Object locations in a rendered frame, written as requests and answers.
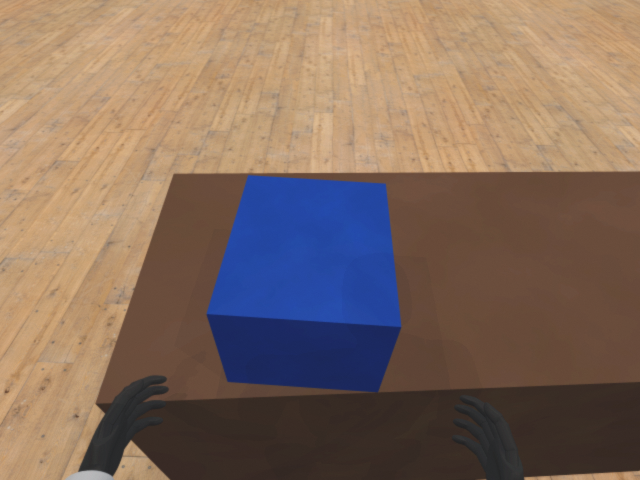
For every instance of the right robot hand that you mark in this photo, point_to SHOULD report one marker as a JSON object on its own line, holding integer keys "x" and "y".
{"x": 497, "y": 451}

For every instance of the carton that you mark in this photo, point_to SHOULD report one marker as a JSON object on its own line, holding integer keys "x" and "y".
{"x": 306, "y": 295}

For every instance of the pedestal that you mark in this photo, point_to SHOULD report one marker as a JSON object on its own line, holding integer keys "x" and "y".
{"x": 521, "y": 289}

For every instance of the left robot hand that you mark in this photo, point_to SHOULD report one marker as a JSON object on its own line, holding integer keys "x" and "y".
{"x": 118, "y": 426}

